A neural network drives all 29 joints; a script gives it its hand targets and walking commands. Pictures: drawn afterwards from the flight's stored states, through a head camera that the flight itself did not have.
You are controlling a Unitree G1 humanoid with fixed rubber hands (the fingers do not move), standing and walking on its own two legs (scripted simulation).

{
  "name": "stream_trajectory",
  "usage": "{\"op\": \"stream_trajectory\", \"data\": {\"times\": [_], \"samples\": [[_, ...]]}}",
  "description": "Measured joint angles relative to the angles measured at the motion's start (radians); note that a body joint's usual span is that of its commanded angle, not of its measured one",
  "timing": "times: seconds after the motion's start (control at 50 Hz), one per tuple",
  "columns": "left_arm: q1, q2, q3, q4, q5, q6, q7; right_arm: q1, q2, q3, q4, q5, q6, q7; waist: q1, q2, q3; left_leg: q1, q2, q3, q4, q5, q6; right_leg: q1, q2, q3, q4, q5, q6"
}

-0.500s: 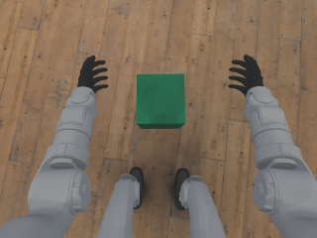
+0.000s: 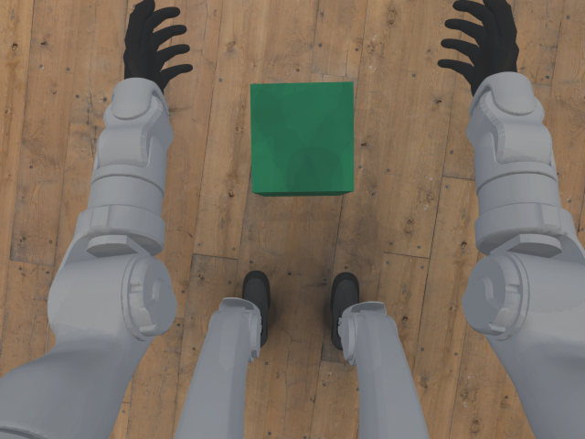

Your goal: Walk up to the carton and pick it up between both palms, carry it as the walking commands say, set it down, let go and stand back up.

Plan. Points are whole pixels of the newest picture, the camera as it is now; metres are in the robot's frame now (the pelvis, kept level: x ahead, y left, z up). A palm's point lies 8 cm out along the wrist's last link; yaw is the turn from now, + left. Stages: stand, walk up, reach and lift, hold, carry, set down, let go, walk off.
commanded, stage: reach and lift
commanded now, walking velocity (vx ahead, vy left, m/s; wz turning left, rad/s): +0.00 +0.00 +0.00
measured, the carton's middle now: (301, 148) +0.52 +0.01 -0.53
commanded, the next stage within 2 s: none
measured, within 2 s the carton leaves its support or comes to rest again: neither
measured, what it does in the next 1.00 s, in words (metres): lowers itself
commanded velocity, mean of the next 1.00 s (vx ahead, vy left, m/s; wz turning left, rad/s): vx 0.00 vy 0.00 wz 0.00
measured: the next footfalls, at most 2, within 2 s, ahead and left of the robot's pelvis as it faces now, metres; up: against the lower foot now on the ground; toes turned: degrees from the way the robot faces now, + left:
none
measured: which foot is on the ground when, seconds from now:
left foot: down 0.00-1.00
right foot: down 0.00-1.00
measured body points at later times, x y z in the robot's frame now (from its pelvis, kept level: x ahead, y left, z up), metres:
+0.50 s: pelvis -0.03 +0.00 -0.15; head +0.33 +0.00 +0.13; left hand +0.54 +0.19 -0.28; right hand +0.55 -0.20 -0.28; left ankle +0.07 +0.12 -0.62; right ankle +0.07 -0.11 -0.62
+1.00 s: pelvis -0.04 +0.00 -0.25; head +0.33 -0.01 -0.02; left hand +0.53 +0.18 -0.42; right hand +0.54 -0.19 -0.42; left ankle +0.06 +0.12 -0.62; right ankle +0.07 -0.11 -0.62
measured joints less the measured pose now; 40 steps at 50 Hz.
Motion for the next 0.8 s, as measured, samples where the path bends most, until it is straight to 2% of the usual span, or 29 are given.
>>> {"op": "stream_trajectory", "data": {"times": [0.2,0.48,0.8], "samples": [[-0.078,0.018,-0.007,0.053,-0.016,0.017,0.025,-0.081,-0.025,0.012,0.070,0.021,0.014,-0.010,0.000,-0.003,0.012,-0.188,-0.001,0.001,0.260,-0.089,0.001,-0.190,-0.007,0.007,0.264,-0.091,0.000],[-0.146,0.080,-0.139,0.063,-0.154,0.020,0.088,-0.141,-0.088,0.139,0.084,0.169,0.014,-0.080,-0.003,-0.005,0.084,-0.445,-0.002,-0.013,0.641,-0.204,-0.003,-0.445,-0.014,0.003,0.644,-0.208,-0.009],[-0.274,0.134,-0.221,0.209,-0.233,-0.019,0.089,-0.274,-0.128,0.229,0.221,0.248,-0.023,-0.099,-0.005,-0.005,0.230,-0.582,0.002,-0.015,0.907,-0.254,-0.004,-0.585,-0.014,0.009,0.910,-0.254,-0.014]]}}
